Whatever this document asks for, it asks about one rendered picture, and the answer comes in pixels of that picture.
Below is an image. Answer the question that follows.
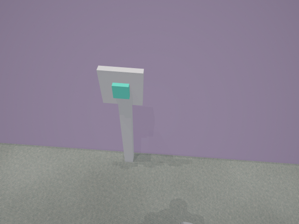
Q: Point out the panel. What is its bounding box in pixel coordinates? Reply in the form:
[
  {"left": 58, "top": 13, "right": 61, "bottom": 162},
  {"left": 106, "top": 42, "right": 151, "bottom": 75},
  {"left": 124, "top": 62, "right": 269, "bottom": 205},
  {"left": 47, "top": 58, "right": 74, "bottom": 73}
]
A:
[{"left": 96, "top": 66, "right": 144, "bottom": 162}]

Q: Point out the button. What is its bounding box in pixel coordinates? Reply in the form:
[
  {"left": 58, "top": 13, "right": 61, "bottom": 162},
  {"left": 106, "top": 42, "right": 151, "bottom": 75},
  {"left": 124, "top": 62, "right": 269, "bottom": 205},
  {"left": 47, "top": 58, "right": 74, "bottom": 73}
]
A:
[{"left": 112, "top": 83, "right": 130, "bottom": 99}]

